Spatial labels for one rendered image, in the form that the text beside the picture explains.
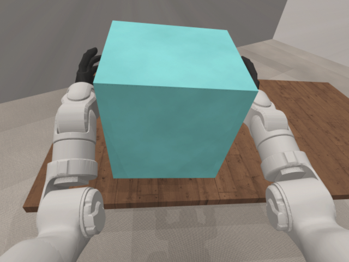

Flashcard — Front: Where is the robot left hand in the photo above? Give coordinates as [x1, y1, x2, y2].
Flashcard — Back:
[75, 47, 101, 85]

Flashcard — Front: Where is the table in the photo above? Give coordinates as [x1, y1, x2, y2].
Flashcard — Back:
[23, 73, 349, 212]

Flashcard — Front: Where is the left robot forearm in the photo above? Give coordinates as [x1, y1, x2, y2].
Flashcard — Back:
[37, 82, 100, 231]

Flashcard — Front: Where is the carton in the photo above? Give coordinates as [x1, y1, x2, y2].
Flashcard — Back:
[93, 21, 258, 178]

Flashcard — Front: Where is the robot right hand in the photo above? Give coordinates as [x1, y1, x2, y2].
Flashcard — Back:
[241, 56, 260, 90]

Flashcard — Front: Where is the right robot forearm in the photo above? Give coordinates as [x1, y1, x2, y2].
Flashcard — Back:
[243, 90, 336, 220]

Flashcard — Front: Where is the robot right upper arm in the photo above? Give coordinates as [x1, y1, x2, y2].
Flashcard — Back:
[266, 177, 349, 262]

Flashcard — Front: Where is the robot left upper arm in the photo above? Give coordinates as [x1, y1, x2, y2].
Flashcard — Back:
[0, 187, 106, 262]

